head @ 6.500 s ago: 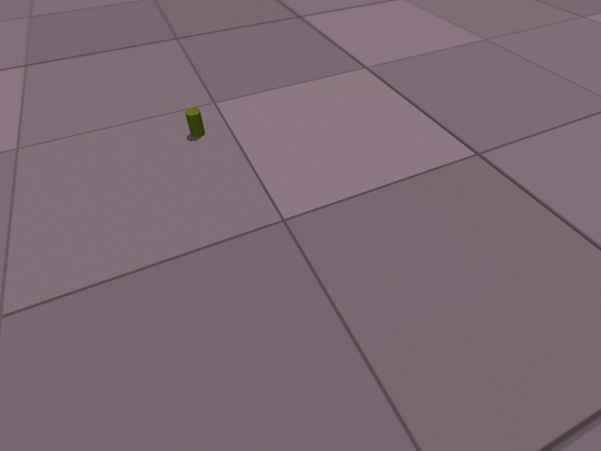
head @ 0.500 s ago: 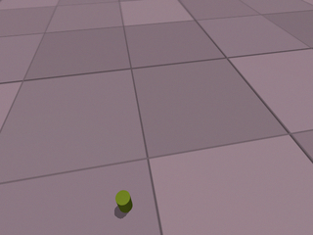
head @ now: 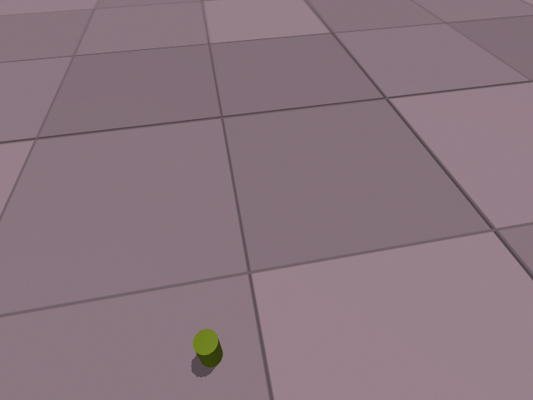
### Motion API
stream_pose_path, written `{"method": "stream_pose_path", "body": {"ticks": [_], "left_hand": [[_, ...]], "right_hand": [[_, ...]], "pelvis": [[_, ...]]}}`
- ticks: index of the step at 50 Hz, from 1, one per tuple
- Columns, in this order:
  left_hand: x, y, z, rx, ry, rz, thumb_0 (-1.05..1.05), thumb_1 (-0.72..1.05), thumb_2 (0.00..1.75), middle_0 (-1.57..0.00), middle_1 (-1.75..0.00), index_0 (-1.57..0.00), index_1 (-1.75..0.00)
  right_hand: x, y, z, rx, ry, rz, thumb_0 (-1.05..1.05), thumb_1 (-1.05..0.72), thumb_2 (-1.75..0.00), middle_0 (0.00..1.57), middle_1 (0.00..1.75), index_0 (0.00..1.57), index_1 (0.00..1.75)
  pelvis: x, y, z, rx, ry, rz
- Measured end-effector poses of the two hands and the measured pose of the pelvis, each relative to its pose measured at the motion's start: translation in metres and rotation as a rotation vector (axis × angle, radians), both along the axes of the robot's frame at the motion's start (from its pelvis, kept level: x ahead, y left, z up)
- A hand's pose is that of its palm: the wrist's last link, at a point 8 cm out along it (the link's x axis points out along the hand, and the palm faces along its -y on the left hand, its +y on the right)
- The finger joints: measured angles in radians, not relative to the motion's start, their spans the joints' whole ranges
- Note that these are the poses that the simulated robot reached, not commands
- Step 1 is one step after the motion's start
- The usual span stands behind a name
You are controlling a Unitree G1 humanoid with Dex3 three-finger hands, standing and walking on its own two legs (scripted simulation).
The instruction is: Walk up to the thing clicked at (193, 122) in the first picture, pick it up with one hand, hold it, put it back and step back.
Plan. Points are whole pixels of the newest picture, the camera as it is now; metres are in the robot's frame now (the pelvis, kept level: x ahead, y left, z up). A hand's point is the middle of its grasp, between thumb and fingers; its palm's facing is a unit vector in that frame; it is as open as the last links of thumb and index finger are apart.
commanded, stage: stand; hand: left
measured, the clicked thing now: (208, 348) +0.41 +0.22 -0.71
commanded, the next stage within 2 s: go down in 1.80 s
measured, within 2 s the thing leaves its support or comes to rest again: neither
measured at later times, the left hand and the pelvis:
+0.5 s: hand out of the picture +0.09 +0.25 -0.15, palm faces -0.02 -0.94 -0.35, open 7.4 cm; pelvis +0.01 -0.01 +0.00, yaw +0 degrees
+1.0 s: hand out of the picture +0.08 +0.25 -0.15, palm faces -0.03 -0.94 -0.35, open 7.4 cm; pelvis +0.01 +0.00 +0.00, yaw -1 degrees
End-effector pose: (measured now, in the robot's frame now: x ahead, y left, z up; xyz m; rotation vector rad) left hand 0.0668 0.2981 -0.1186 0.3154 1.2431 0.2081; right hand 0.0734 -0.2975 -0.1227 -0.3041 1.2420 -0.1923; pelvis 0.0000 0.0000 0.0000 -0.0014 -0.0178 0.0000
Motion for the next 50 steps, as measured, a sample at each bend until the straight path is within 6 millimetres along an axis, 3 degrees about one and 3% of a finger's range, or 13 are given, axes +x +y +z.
{"method": "stream_pose_path", "body": {"ticks": [19,50], "left_hand": [[0.022,-0.007,0.002,0.001,-0.030,-0.009,0.00,0.91,0.90,-0.21,-0.30,-0.20,-0.30],[0.008,-0.003,0.001,0.005,-0.006,-0.013,0.00,0.91,0.90,-0.21,-0.30,-0.20,-0.30]], "right_hand": [[0.016,-0.005,0.002,-0.003,-0.023,0.003,0.01,-0.91,-0.90,0.20,0.30,0.21,0.30],[0.000,-0.004,0.002,-0.004,0.000,-0.006,0.01,-0.91,-0.90,0.20,0.30,0.21,0.30]], "pelvis": [[0.010,-0.005,0.001,-0.001,-0.005,-0.005],[0.006,-0.004,0.001,0.000,-0.011,-0.013]]}}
